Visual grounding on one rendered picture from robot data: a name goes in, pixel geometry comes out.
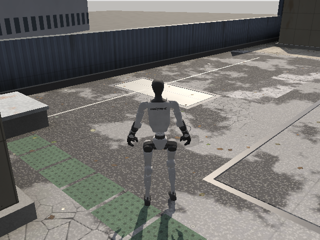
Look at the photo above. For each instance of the robot right upper arm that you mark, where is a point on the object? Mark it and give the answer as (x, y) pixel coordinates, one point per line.
(177, 112)

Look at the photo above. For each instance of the right robot forearm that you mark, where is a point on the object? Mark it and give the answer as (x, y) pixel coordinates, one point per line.
(184, 129)

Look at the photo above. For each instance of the right robot hand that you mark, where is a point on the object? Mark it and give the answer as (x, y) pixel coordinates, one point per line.
(186, 138)

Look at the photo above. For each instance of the left robot hand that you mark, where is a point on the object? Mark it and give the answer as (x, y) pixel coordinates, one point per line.
(131, 139)

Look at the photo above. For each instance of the left robot forearm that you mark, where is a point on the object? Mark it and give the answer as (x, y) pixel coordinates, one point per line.
(133, 131)

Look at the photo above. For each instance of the humanoid robot head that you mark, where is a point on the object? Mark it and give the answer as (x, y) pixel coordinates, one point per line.
(158, 87)

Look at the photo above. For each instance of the robot left shin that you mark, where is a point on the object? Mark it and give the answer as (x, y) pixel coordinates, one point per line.
(147, 184)

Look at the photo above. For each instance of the robot left upper arm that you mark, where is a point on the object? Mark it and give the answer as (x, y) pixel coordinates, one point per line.
(140, 113)

